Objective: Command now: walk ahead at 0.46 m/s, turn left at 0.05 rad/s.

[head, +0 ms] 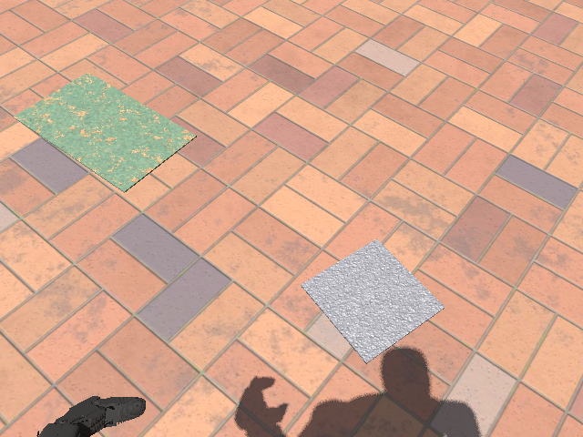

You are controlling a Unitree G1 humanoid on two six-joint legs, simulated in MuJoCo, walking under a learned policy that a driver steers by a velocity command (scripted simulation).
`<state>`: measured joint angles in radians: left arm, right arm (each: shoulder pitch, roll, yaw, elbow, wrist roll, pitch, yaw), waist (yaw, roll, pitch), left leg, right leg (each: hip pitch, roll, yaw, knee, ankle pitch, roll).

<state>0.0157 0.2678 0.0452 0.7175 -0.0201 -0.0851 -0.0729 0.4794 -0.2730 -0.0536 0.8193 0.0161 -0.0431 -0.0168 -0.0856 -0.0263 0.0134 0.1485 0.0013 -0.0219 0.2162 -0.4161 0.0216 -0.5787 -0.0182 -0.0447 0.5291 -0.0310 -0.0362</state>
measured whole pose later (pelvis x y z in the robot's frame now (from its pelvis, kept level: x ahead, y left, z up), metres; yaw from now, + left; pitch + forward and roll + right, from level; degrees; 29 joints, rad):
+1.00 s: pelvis +0.54 -0.07 +0.00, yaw -27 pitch +2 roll +2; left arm 0.07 0.28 0.06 0.61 -0.02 -0.01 -0.06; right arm 0.33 -0.31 -0.09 0.84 0.03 -0.07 -0.01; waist -0.09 -0.03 0.04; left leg 0.09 0.05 0.26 0.32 -0.40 -0.06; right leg -0.58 -0.06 -0.04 0.65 -0.13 -0.07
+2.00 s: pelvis +0.83 -0.30 +0.01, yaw -63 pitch +1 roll +2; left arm 0.27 0.31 0.08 0.65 -0.02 0.03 -0.01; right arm 0.14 -0.33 -0.09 0.77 0.02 -0.01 0.01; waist 0.00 0.03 0.00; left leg -0.35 0.09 0.13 0.70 -0.41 -0.01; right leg -0.30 -0.02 -0.03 0.59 -0.33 -0.05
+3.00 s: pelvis +1.00 -0.81 +0.00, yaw -69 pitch +2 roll +1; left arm 0.07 0.26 0.03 0.65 0.00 -0.09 -0.02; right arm 0.37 -0.31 -0.04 0.89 0.03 -0.05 0.01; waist -0.06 0.02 0.04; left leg -0.19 0.00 -0.06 0.93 -0.49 0.02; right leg -0.48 -0.02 -0.04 0.58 -0.14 -0.04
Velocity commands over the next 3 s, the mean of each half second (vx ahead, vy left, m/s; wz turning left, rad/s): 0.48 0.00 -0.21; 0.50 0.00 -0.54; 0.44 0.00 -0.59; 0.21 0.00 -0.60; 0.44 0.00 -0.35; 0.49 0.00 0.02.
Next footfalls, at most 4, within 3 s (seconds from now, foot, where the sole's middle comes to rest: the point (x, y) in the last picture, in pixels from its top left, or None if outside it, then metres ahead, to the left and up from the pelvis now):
0.04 right None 0.20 -0.12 -0.76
0.52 left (223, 427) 0.49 0.11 -0.76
1.02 right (367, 347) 0.66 -0.24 -0.76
1.50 left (355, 234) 1.00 -0.27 -0.76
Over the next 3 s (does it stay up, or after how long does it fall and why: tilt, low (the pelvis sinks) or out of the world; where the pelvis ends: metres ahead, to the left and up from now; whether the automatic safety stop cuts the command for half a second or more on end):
stays up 1.00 -0.81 0.00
